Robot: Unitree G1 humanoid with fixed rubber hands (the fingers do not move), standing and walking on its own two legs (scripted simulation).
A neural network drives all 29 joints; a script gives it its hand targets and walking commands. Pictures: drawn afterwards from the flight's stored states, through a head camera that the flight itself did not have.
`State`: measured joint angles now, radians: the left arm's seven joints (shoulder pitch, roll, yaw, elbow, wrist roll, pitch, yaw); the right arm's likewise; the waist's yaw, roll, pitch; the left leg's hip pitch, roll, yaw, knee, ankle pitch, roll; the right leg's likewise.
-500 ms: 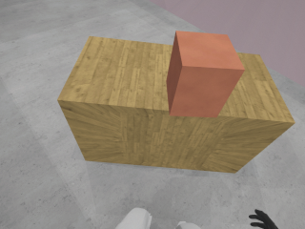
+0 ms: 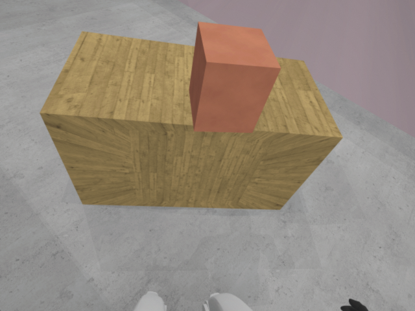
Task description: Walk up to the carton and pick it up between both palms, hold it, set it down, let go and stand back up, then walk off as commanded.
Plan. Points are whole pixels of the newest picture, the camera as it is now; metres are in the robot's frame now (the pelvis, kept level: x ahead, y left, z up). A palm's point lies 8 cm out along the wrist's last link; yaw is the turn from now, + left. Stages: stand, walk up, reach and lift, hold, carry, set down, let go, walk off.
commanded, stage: walk off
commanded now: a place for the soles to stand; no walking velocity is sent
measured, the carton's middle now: (227, 81) +0.77 -0.05 -0.01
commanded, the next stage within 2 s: stand in 1.46 s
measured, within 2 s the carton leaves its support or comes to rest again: neither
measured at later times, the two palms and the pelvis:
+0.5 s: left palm out of the picture +0.00 +0.20 -0.07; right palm out of the picture +0.00 -0.41 -0.16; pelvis -0.08 -0.13 -0.02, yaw +2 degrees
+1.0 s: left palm out of the picture +0.04 +0.25 -0.08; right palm out of the picture +0.06 -0.37 -0.11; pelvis -0.04 -0.08 -0.01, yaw +4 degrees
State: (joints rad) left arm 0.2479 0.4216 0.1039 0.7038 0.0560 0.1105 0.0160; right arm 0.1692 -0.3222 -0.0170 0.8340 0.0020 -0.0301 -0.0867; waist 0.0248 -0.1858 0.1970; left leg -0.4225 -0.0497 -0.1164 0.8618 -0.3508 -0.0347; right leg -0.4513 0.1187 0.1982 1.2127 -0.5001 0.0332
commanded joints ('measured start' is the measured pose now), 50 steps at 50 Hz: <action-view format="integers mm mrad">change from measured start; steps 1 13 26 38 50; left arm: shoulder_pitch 41 -133 -51 -147 -41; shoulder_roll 207 253 224 161 200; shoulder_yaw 82 51 55 0 6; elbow -36 -22 32 12 7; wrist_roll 5 -25 -25 -53 -47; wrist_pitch -29 -110 -151 -151 -183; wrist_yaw -27 13 20 16 23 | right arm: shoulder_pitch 76 36 115 135 111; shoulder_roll -398 -345 -312 -387 -244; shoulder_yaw -137 -111 -102 -106 -72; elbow -98 -62 -25 -25 -57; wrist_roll -24 -11 -26 -34 -9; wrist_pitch -20 22 27 -40 -56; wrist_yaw -30 25 67 64 66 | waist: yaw -38 -45 15 -56 -34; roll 419 100 -65 246 157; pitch -124 28 -42 -42 -198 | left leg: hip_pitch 104 -278 -119 144 76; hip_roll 400 -49 -5 294 70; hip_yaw -519 -108 -15 -619 11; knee -357 502 234 -391 -161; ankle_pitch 256 -95 -176 134 127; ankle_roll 294 45 32 299 96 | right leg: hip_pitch -175 -118 24 -183 157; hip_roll -82 -358 -377 -149 -326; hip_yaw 33 442 326 -116 62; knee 114 -913 -930 -162 -452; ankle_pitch -77 -414 -452 -116 860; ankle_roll -44 -63 -84 -53 -224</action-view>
